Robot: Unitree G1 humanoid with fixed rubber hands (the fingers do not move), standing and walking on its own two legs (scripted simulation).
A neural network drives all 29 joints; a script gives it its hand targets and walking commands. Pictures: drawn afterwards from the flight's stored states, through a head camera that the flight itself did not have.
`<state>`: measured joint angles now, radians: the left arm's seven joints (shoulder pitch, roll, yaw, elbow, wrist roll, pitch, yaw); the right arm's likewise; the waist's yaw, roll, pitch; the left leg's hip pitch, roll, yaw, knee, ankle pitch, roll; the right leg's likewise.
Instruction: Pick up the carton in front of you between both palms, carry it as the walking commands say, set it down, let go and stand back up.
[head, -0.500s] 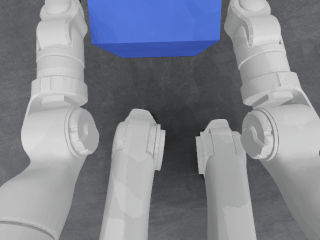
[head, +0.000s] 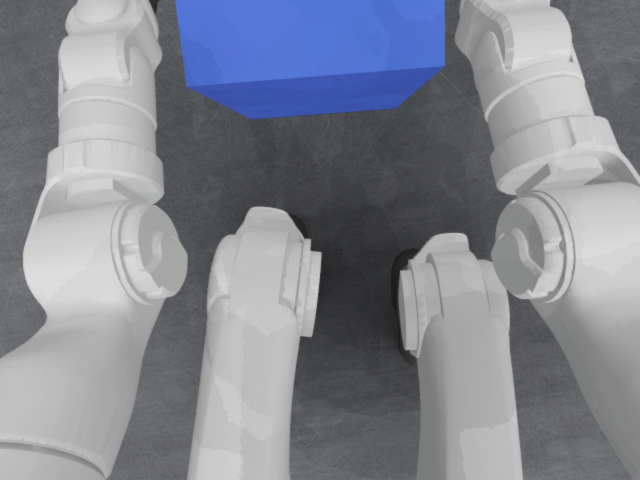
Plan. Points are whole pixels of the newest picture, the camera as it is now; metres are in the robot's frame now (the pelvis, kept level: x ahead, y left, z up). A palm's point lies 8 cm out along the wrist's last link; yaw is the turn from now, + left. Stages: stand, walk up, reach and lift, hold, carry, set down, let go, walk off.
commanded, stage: set down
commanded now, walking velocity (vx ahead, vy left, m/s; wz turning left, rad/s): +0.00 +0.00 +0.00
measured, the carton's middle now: (313, 2) +0.53 +0.11 -0.25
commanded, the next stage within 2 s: let go in 1.80 s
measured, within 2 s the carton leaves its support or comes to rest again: rests again in 0.54 s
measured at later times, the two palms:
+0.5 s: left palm out of the picture +0.51 +0.27 -0.18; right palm out of the picture +0.57 -0.04 -0.18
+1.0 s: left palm out of the picture +0.52 +0.31 -0.11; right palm out of the picture +0.58 -0.06 -0.11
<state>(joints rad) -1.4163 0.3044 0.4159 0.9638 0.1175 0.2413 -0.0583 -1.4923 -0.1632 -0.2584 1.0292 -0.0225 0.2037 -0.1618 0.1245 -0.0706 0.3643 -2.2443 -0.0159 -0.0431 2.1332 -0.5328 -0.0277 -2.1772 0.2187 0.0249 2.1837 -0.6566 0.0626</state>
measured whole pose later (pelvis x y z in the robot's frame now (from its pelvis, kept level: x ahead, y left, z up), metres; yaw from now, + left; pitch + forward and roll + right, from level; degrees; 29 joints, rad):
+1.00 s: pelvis -0.01 +0.01 +0.01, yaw +1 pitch +36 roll -2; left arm -1.46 0.45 0.23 1.03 -0.15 0.15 0.01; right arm -1.47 -0.30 -0.12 0.92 0.13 0.21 -0.18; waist 0.10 -0.04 0.35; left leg -2.21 -0.01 -0.02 2.09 -0.50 0.01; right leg -2.12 0.11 -0.01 2.14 -0.65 0.04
